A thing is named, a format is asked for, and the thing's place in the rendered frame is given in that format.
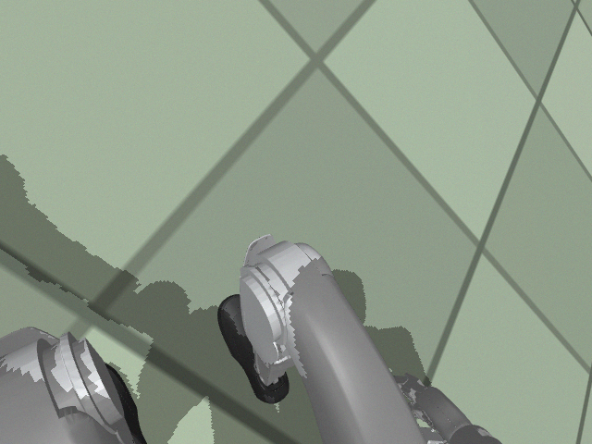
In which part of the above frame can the right robot arm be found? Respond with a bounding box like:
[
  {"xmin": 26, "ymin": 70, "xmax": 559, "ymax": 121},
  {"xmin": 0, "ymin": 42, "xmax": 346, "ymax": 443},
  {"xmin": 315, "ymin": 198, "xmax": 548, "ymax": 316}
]
[{"xmin": 449, "ymin": 425, "xmax": 502, "ymax": 444}]

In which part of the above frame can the left robot foot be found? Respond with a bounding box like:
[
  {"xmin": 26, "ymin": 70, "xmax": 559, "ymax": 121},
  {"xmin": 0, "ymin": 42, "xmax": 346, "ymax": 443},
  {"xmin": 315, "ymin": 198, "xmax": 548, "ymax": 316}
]
[{"xmin": 105, "ymin": 364, "xmax": 147, "ymax": 444}]

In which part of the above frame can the right robot foot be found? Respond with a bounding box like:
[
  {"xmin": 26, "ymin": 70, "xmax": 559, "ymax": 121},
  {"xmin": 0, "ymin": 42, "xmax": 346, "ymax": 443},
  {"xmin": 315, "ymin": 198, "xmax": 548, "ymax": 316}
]
[{"xmin": 217, "ymin": 294, "xmax": 290, "ymax": 404}]

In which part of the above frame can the right robot hand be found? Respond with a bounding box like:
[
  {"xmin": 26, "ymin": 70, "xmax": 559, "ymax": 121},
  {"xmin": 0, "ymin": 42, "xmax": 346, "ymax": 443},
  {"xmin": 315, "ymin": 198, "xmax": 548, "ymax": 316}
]
[{"xmin": 393, "ymin": 373, "xmax": 472, "ymax": 444}]

